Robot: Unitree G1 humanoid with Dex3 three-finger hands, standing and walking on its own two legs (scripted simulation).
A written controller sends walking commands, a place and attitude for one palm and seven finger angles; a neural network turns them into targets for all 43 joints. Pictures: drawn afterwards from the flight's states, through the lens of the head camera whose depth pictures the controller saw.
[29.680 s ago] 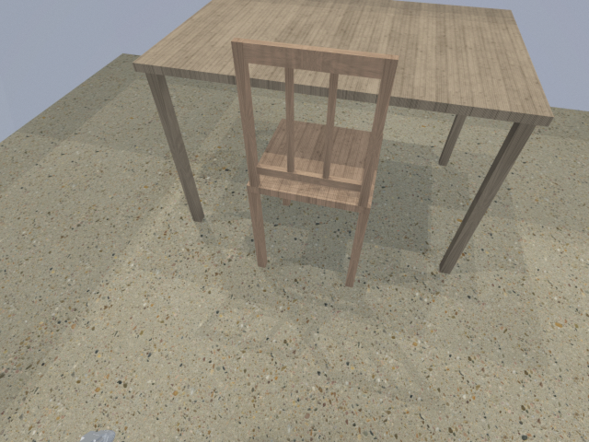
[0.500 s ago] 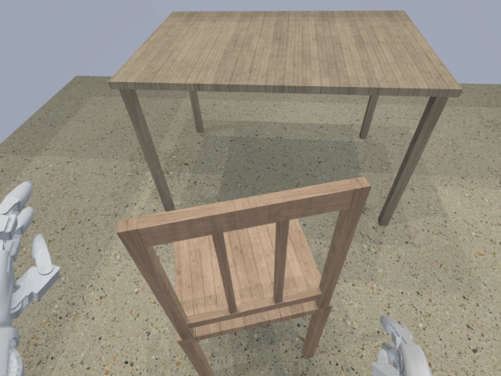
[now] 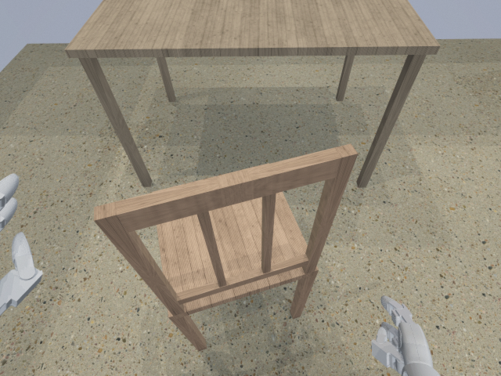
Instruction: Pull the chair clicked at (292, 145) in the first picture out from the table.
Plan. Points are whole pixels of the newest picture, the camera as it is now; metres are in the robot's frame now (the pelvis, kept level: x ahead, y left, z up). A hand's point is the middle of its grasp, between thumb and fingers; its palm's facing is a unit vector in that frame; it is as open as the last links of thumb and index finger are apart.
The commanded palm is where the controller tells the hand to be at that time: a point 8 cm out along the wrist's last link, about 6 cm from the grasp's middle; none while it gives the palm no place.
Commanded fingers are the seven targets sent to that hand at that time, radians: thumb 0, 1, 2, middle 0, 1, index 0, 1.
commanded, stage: step back with the hand held close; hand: left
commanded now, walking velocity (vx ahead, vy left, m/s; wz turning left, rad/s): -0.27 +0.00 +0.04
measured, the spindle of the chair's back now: (214, 253) +0.34 +0.10 -0.07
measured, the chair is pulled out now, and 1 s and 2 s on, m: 0.54 0.54 0.54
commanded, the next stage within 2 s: stop stepping back and stand still in 1.82 s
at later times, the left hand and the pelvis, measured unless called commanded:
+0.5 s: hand out of the picture +0.14 +0.26 +0.16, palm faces +0.48 -0.73 -0.48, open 7.4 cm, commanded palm +0.07 +0.29 +0.18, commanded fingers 0.00 0.90 0.90 -0.20 -0.30 -0.20 -0.30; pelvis -0.06 -0.01 -0.01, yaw +1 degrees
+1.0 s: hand out of the picture +0.13 +0.27 +0.16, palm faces +0.49 -0.70 -0.52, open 7.4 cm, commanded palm +0.05 +0.29 +0.18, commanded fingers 0.00 0.90 0.90 -0.20 -0.30 -0.20 -0.30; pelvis -0.07 -0.01 -0.02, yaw +3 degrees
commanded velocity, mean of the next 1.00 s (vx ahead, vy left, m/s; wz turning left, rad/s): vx -0.34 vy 0.00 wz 0.00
